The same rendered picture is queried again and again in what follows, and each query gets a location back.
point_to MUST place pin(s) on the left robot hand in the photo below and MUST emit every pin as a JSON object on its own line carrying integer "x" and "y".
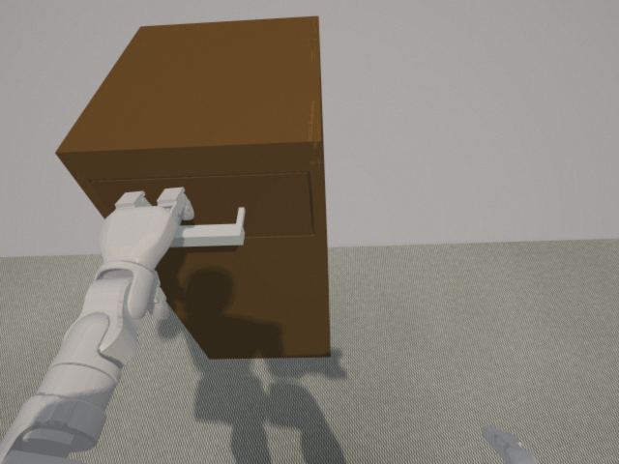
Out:
{"x": 141, "y": 233}

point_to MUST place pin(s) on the right robot hand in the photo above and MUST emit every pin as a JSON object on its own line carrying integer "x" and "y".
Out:
{"x": 508, "y": 446}

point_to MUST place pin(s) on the robot left forearm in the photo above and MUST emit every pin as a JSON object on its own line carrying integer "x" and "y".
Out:
{"x": 66, "y": 414}

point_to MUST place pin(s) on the handle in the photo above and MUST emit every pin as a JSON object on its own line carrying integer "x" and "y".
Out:
{"x": 211, "y": 234}

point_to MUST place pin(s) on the drawer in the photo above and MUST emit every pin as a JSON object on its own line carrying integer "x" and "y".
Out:
{"x": 276, "y": 204}

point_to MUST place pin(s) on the cabinet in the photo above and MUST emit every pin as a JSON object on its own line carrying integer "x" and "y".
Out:
{"x": 214, "y": 98}

